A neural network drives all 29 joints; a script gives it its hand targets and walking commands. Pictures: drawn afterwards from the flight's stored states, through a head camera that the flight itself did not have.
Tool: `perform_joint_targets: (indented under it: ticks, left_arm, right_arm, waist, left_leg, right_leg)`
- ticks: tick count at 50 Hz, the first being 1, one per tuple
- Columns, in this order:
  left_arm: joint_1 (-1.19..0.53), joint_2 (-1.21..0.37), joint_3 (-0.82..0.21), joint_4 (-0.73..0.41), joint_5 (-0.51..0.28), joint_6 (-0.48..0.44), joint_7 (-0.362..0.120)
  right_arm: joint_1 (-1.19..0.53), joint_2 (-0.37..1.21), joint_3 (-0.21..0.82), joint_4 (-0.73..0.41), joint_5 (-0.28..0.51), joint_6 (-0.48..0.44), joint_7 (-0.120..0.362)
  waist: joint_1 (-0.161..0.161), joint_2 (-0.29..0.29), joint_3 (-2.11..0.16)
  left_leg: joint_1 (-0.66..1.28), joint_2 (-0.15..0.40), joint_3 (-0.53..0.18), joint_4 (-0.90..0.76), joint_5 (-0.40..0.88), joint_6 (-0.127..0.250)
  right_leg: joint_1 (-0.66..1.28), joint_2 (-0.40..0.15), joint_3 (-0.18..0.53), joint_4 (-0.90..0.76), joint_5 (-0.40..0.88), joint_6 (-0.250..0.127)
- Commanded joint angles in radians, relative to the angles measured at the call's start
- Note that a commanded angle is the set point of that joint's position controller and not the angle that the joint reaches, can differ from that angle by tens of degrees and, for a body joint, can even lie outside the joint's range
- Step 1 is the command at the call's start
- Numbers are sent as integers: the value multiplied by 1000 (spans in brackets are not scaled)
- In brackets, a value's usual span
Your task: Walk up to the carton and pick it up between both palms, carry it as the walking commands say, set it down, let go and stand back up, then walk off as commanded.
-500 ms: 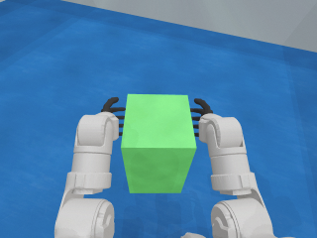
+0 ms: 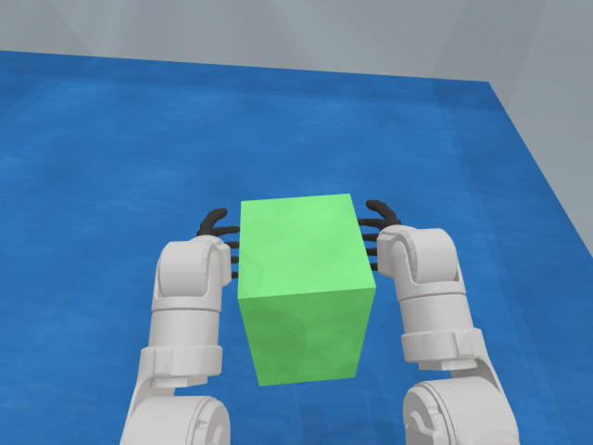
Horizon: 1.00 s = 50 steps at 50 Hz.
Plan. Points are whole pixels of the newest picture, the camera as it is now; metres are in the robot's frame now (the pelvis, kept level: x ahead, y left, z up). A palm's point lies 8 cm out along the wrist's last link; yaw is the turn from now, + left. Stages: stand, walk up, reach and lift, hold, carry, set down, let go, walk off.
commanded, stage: carry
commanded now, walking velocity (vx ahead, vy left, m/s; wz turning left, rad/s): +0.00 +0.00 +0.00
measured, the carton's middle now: (301, 295) +0.33 -0.01 +0.03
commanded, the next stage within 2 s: none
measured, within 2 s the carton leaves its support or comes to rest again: neither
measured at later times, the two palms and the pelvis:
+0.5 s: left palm (194, 278) +0.30 +0.12 +0.11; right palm (386, 271) +0.30 -0.12 +0.11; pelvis -0.02 +0.00 +0.00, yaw +0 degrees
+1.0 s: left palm (263, 350) +0.23 +0.04 +0.07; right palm (474, 394) +0.17 -0.19 +0.06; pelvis -0.10 +0.00 -0.01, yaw -13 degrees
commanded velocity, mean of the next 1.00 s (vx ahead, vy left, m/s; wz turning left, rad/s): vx -0.15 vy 0.00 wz -0.36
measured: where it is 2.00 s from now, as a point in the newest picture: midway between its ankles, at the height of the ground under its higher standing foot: outside the picture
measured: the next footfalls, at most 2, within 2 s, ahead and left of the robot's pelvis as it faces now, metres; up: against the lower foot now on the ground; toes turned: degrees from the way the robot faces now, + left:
left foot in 1.18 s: -0.10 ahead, +0.15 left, +0.00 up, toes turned -11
right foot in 1.52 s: -0.29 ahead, -0.09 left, +0.00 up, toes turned -39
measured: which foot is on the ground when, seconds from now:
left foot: down 0.00-0.84, up 0.86-1.00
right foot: down 0.00-1.00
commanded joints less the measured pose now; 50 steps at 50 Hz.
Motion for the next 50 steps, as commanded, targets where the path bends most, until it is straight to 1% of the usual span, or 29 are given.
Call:
perform_joint_targets:
  ticks: [1,3,6,9,21,23,24,25,27,29,31,32,33,34,35,36,37,38,39,40,41,42,43,44,45,46,47,49,50]
  left_arm:
    - [-705,-1074,-592,-100,-438,-34,-237]
    - [-674,-1069,-600,-75,-447,-26,-248]
    - [-650,-1072,-603,-47,-460,-19,-262]
    - [-642,-1072,-593,-29,-464,-18,-270]
    - [-597,-1060,-522,20,-402,-64,-259]
    - [-584,-1068,-530,1,-403,-72,-258]
    - [-538,-1094,-571,-73,-431,-57,-259]
    - [-448,-1110,-576,-91,-425,-39,-261]
    - [-402,-1111,-603,-132,-432,-25,-267]
    - [-373,-1112,-638,-177,-441,-21,-275]
    - [-377,-1108,-674,-223,-450,-23,-280]
    - [-378,-1104,-689,-241,-453,-25,-281]
    - [-379,-1098,-703,-258,-454,-27,-282]
    - [-382,-1095,-717,-282,-459,-28,-281]
    - [-377,-1094,-728,-300,-463,-28,-282]
    - [-384,-1088,-736,-316,-465,-28,-283]
    - [-370,-1093,-738,-323,-467,-29,-287]
    - [-366,-1095,-740,-330,-477,-32,-292]
    - [-357,-1091,-743,-328,-486,-31,-296]
    - [-337,-1081,-738,-312,-487,-28,-298]
    - [-321,-1069,-735,-298,-482,-27,-301]
    - [-319,-1062,-733,-286,-478,-26,-304]
    - [-264,-1038,-707,-271,-466,-29,-310]
    - [-222,-1044,-680,-253,-449,-30,-315]
    - [-262,-1053,-688,-281,-451,-31,-313]
    - [-289,-1062,-695,-317,-450,-34,-311]
    - [-288,-1066,-691,-333,-441,-34,-305]
    - [-246,-1071,-680,-332,-428,-33,-293]
    - [-219,-1063,-674,-330,-420,-32,-289]
  right_arm:
    - [-634,1160,550,-102,419,-15,254]
    - [-581,1148,537,-87,388,-13,246]
    - [-551,1134,533,-91,363,-12,238]
    - [-551,1125,534,-98,356,-10,235]
    - [-567,1116,525,-84,353,-40,249]
    - [-550,1124,532,-91,351,-47,250]
    - [-500,1151,572,-160,373,-32,249]
    - [-403,1165,574,-173,356,-15,248]
    - [-346,1163,596,-217,337,-3,246]
    - [-300,1165,626,-258,325,1,248]
    - [-293,1165,657,-299,330,0,251]
    - [-295,1164,671,-316,335,-2,253]
    - [-294,1168,680,-322,342,-4,255]
    - [-278,1173,684,-320,346,-6,257]
    - [-247,1174,684,-309,345,-9,258]
    - [-211,1175,683,-298,342,-11,259]
    - [-186,1177,691,-313,340,-14,256]
    - [-190,1172,700,-339,337,-18,252]
    - [-198,1162,702,-359,332,-22,246]
    - [-196,1144,696,-371,326,-22,240]
    - [-188,1129,691,-363,318,-20,236]
    - [-178,1115,683,-344,309,-17,233]
    - [-143,1121,687,-338,303,-11,231]
    - [-144,1130,707,-354,313,-7,231]
    - [-183,1152,720,-365,321,-13,234]
    - [-223,1156,724,-398,343,-22,239]
    - [-243,1163,728,-419,366,-23,241]
    - [-226,1167,737,-430,386,-20,245]
    - [-213,1166,740,-432,393,-18,246]
  waist:
    - [44,42,-289]
    - [39,28,-279]
    - [38,20,-283]
    - [38,13,-273]
    - [42,23,-286]
    - [43,26,-292]
    - [43,27,-297]
    - [43,22,-308]
    - [42,5,-337]
    - [40,-13,-334]
    - [38,-13,-314]
    - [39,2,-303]
    - [40,38,-286]
    - [41,111,-273]
    - [43,228,-277]
    - [37,278,-274]
    - [36,245,-269]
    - [42,196,-287]
    - [47,188,-315]
    - [50,179,-336]
    - [54,149,-353]
    - [56,83,-342]
    - [75,-198,-311]
    - [69,-349,-299]
    - [61,-214,-308]
    - [59,-121,-319]
    - [58,-81,-333]
    - [53,-76,-368]
    - [54,-92,-373]
  left_leg:
    - [37,88,-72,-145,-100,-17]
    - [71,75,-60,-124,-83,-18]
    - [90,75,-59,-111,-54,-13]
    - [75,73,-62,-113,-62,-10]
    - [35,71,-87,-137,-68,-4]
    - [49,84,-80,-117,-11,-11]
    - [52,95,-75,-92,20,-17]
    - [55,109,-67,-56,55,-22]
    - [54,116,-53,16,119,-24]
    - [40,121,-40,67,116,-24]
    - [29,127,-41,76,65,-17]
    - [28,139,-51,57,27,-8]
    - [29,168,-78,8,-30,8]
    - [35,225,-124,-63,-74,37]
    - [32,318,-191,-142,-57,91]
    - [14,413,-223,-166,51,161]
    - [18,431,-195,-152,174,188]
    - [25,403,-137,-106,271,160]
    - [35,376,-83,-58,325,123]
    - [43,351,-36,0,326,91]
    - [28,318,11,83,273,55]
    - [-35,270,56,189,155,4]
    - [-296,147,72,330,-211,-75]
    - [-351,79,-23,560,-421,-96]
    - [-331,61,-92,668,-383,-79]
    - [-328,53,-113,727,-326,-70]
    - [-326,54,-126,754,-262,-65]
    - [-283,39,-109,670,-196,-64]
    - [-260,25,-97,595,-202,-65]
  right_leg:
    - [142,-108,115,-161,-45,-3]
    - [94,-124,142,-199,-86,-6]
    - [74,-120,137,-209,-70,-1]
    - [67,-117,133,-215,-91,3]
    - [104,-112,103,-193,-75,7]
    - [106,-120,112,-173,13,8]
    - [102,-127,113,-144,70,10]
    - [99,-140,118,-108,152,13]
    - [95,-148,137,-41,315,4]
    - [62,-156,164,-10,363,-7]
    - [6,-156,192,-2,306,-13]
    - [-28,-148,196,5,249,-12]
    - [-75,-128,183,22,155,-5]
    - [-119,-90,143,79,47,8]
    - [-146,-33,80,228,-107,23]
    - [-176,-20,45,393,-256,32]
    - [-187,-37,35,460,-349,32]
    - [-150,-65,50,431,-284,31]
    - [-102,-61,36,344,-229,29]
    - [-50,-36,1,244,-167,33]
    - [20,-17,-19,128,-100,40]
    - [92,-54,50,-9,-24,37]
    - [207,-272,420,-189,72,-32]
    - [161,-377,616,-215,285,-125]
    - [152,-346,553,-206,292,-126]
    - [128,-329,481,-194,237,-118]
    - [115,-291,418,-188,167,-101]
    - [134,-225,327,-179,150,-62]
    - [155,-212,319,-184,164,-50]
